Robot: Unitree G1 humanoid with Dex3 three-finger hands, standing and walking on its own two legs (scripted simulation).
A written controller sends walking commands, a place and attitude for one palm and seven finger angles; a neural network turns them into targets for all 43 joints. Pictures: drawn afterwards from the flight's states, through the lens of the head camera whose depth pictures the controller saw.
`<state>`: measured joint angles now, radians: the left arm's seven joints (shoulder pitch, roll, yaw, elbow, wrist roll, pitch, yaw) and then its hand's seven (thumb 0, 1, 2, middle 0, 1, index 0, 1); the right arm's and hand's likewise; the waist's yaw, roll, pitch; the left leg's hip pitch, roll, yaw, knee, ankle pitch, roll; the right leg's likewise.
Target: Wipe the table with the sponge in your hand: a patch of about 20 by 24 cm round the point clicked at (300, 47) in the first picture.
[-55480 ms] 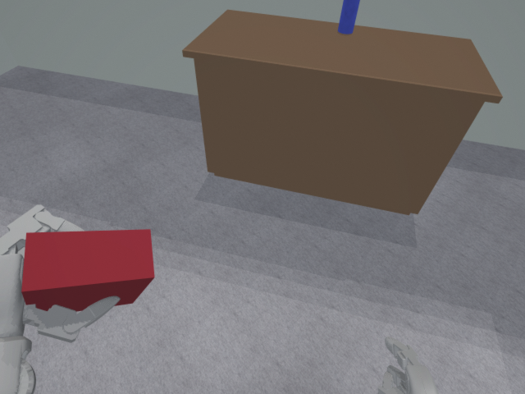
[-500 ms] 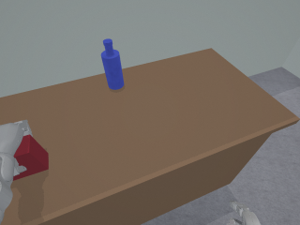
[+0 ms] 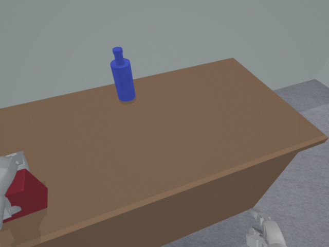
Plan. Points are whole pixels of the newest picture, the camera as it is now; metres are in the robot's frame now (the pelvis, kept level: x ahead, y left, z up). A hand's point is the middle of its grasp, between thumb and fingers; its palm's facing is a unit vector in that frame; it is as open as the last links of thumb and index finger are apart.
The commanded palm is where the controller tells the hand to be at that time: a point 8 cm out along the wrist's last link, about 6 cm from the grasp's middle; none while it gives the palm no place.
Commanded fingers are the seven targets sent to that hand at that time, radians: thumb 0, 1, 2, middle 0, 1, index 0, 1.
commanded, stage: wipe back along the first lane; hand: left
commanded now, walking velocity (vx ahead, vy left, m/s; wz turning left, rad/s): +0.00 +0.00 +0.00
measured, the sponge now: (10, 202) +0.18 +0.40 +0.01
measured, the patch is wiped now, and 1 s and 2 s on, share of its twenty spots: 1.00 1.00 1.00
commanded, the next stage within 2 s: lift the sponge slowly off the table in 0.06 s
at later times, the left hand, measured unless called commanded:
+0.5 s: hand (5, 198) +0.17 +0.37 +0.07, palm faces -0.04 -0.04 -1.00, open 9.8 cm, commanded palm +0.14 +0.36 +0.12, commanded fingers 0.00 0.10 1.30 -1.20 -1.60 -1.20 -1.60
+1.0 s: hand (3, 196) +0.17 +0.36 +0.09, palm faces +0.02 -0.05 -1.00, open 9.7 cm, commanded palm +0.14 +0.36 +0.16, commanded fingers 0.00 0.10 1.30 -1.20 -1.60 -1.20 -1.60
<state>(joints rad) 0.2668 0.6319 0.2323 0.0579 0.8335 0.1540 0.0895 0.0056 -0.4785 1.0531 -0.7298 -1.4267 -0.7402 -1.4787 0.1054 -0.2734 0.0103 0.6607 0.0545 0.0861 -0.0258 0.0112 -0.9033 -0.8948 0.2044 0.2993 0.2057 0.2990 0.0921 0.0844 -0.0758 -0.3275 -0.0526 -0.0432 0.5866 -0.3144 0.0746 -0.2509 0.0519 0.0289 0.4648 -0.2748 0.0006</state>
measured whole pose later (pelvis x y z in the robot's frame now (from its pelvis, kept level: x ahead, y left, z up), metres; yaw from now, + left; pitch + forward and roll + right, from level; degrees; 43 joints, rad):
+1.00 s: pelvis -0.03 +0.00 +0.01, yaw +1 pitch -3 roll -3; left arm 0.20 0.62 0.12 -0.07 0.85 0.22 0.01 0.01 -0.51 1.05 -0.78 -1.37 -0.79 -1.42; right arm 0.05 -0.24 0.05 0.67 0.05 0.06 -0.06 0.01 -0.90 -0.89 0.21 0.30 0.21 0.30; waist 0.14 0.09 0.00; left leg -0.21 -0.06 -0.05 0.52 -0.25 0.08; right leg -0.13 0.04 0.02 0.41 -0.22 -0.02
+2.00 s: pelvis -0.04 -0.02 +0.01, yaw +1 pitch -4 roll -2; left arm 0.05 0.76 0.22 -0.02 0.79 0.24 -0.17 0.00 -0.51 1.05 -0.78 -1.37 -0.79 -1.42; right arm 0.06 -0.29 0.06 0.66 0.06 0.06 -0.09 0.01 -0.90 -0.89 0.21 0.30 0.21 0.30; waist 0.12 0.11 0.01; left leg -0.18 -0.04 -0.06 0.48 -0.22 0.04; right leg -0.12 0.06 0.02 0.38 -0.19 -0.03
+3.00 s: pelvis -0.04 +0.00 +0.01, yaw +1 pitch -5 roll -2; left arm 0.13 0.63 0.04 -0.26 0.83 0.37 -0.14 0.00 -0.51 1.05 -0.78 -1.37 -0.79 -1.42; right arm 0.00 -0.24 0.09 0.64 0.05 0.04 -0.07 0.01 -0.90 -0.89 0.21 0.30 0.21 0.30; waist 0.16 0.10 0.01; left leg -0.16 -0.07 -0.05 0.45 -0.20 0.07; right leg -0.11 0.03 0.03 0.39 -0.19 -0.02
